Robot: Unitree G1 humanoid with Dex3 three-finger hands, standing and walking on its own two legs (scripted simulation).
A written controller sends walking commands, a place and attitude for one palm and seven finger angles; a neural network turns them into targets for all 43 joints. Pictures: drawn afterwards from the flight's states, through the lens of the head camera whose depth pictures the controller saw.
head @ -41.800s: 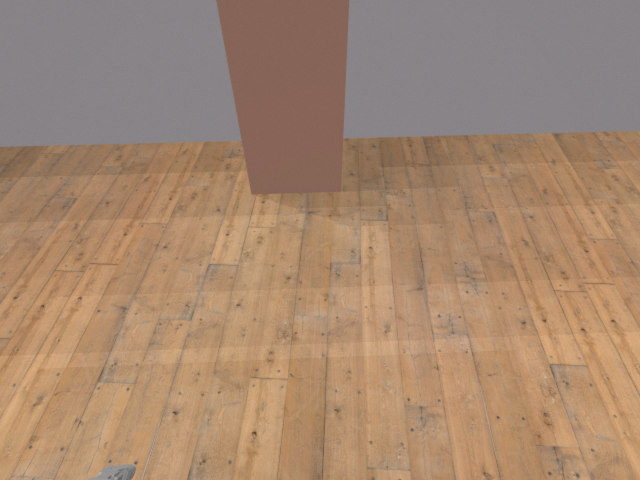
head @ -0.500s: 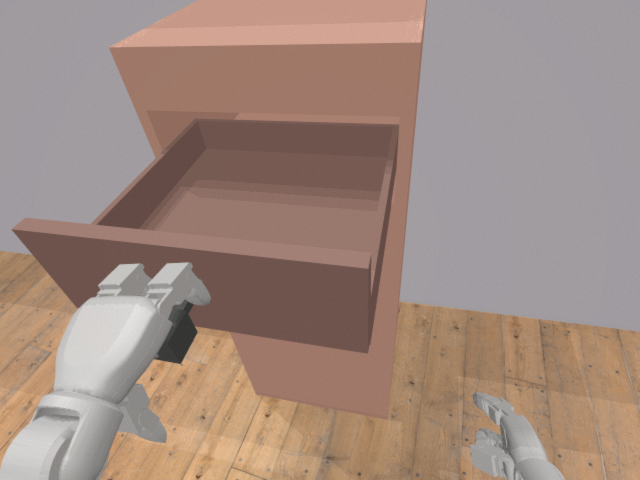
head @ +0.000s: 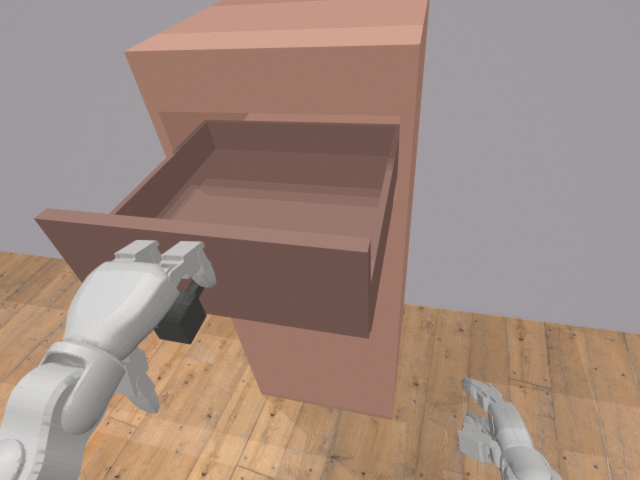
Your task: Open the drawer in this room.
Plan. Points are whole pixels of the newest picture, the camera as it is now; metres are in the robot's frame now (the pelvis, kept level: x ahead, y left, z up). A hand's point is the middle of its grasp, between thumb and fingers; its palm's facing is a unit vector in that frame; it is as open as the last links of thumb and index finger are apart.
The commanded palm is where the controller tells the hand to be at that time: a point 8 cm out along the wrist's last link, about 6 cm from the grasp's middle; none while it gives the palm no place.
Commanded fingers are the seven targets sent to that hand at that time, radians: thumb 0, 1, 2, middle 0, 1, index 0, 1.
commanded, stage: lift the hand off the handle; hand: left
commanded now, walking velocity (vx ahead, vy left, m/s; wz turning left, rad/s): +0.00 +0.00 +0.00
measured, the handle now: (186, 303) +0.24 +0.19 +0.16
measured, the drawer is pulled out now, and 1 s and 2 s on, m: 0.28 0.28 0.28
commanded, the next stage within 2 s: draw the hand back to the body in 0.96 s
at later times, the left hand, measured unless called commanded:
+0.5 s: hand (144, 283) +0.22 +0.20 +0.22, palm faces +0.17 -0.06 -0.98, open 12.9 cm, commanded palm +0.18 +0.20 +0.32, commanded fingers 0.00 -0.50 0.30 -0.30 -1.20 -0.30 -1.20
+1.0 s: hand (151, 181) +0.26 +0.18 +0.31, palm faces +0.44 -0.13 -0.89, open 13.9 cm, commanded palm +0.19 +0.20 +0.37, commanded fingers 0.00 -0.50 0.30 -0.30 -1.20 -0.30 -1.20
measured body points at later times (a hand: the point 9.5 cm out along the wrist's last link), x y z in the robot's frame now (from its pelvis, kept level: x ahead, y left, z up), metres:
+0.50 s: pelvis +0.00 +0.01 +0.00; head -0.03 -0.05 +0.45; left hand +0.20 +0.20 +0.27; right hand +0.26 -0.15 -0.07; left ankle +0.03 +0.08 -0.73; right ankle +0.04 -0.09 -0.73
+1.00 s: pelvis +0.01 +0.01 +0.00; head -0.01 -0.05 +0.44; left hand +0.23 +0.19 +0.35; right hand +0.25 -0.19 -0.08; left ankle +0.03 +0.08 -0.73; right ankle +0.04 -0.09 -0.73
